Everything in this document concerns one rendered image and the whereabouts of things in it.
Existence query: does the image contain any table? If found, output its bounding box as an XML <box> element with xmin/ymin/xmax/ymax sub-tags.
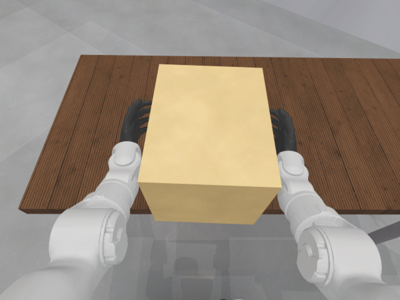
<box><xmin>18</xmin><ymin>55</ymin><xmax>400</xmax><ymax>244</ymax></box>

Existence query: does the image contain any carton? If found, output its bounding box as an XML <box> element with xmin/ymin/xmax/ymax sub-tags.
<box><xmin>137</xmin><ymin>64</ymin><xmax>282</xmax><ymax>225</ymax></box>

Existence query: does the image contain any robot left hand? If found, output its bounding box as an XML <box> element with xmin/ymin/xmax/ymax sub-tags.
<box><xmin>119</xmin><ymin>99</ymin><xmax>152</xmax><ymax>144</ymax></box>

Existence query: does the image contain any robot right hand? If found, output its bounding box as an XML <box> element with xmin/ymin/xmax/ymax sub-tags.
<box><xmin>269</xmin><ymin>107</ymin><xmax>297</xmax><ymax>155</ymax></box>

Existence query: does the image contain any right robot upper arm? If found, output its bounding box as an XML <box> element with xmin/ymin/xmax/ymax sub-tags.
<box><xmin>297</xmin><ymin>225</ymin><xmax>400</xmax><ymax>300</ymax></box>

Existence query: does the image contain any right robot forearm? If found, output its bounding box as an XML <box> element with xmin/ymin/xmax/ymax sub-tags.
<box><xmin>277</xmin><ymin>151</ymin><xmax>382</xmax><ymax>272</ymax></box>

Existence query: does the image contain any left robot upper arm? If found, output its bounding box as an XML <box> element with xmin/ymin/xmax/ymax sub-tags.
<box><xmin>0</xmin><ymin>208</ymin><xmax>128</xmax><ymax>300</ymax></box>

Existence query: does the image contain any left robot forearm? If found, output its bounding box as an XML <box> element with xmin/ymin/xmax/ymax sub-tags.
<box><xmin>49</xmin><ymin>141</ymin><xmax>141</xmax><ymax>258</ymax></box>

